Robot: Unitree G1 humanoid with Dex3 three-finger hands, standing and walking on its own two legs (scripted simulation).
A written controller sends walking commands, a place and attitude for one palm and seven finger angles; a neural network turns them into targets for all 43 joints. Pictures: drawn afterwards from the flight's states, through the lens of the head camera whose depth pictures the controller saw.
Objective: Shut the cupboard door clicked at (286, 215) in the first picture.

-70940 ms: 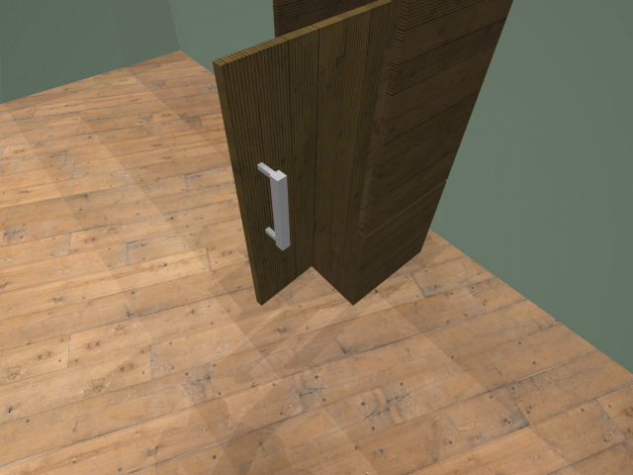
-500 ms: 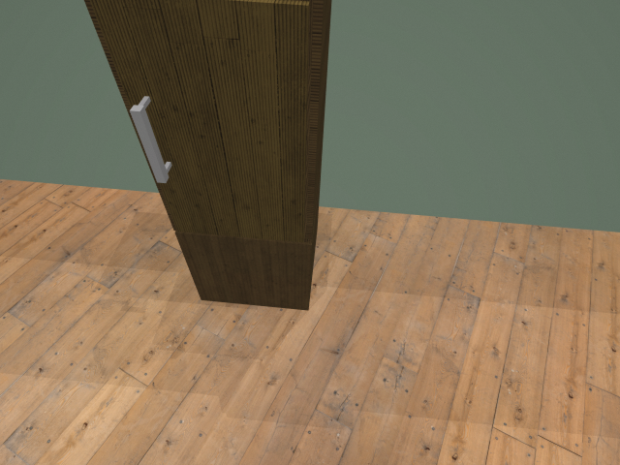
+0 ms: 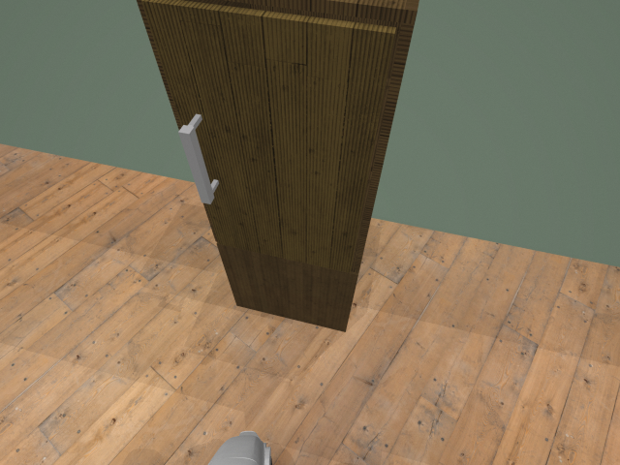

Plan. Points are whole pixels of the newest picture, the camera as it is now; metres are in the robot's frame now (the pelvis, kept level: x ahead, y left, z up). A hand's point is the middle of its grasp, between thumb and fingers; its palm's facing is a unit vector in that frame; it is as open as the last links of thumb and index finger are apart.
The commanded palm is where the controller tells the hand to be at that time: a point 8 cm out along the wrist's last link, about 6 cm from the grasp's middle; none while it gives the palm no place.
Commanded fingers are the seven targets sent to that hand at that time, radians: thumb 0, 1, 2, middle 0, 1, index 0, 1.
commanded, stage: take the last steps up to it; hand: left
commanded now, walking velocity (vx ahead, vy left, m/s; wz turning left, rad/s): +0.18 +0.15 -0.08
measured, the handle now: (202, 161) +0.61 +0.26 -0.02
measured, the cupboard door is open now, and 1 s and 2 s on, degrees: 0 0 0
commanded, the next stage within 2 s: come to a stop and stand still in 0.10 s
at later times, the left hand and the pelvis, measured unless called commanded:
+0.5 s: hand (184, 396) +0.23 +0.22 -0.17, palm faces -0.06 -0.98 -0.21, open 7.3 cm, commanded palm none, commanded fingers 0.00 0.90 0.90 -0.20 -0.30 -0.20 -0.30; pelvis +0.14 +0.05 +0.00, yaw -4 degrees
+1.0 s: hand (211, 403) +0.22 +0.18 -0.18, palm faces -0.07 -0.97 -0.25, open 7.3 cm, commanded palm none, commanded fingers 0.00 0.90 0.90 -0.20 -0.30 -0.20 -0.30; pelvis +0.13 +0.00 -0.02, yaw -4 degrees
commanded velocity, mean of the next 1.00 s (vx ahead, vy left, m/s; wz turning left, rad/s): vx -0.09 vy -0.02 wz -0.01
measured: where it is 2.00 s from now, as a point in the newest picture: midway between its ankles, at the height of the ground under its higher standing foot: outside the picture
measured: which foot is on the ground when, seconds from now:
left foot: up 0.00-0.04, down 0.06-0.80, up 0.82-1.00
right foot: down 0.00-0.06, up 0.08-0.26, down 0.28-0.48, up 0.50-0.76, down 0.78-1.00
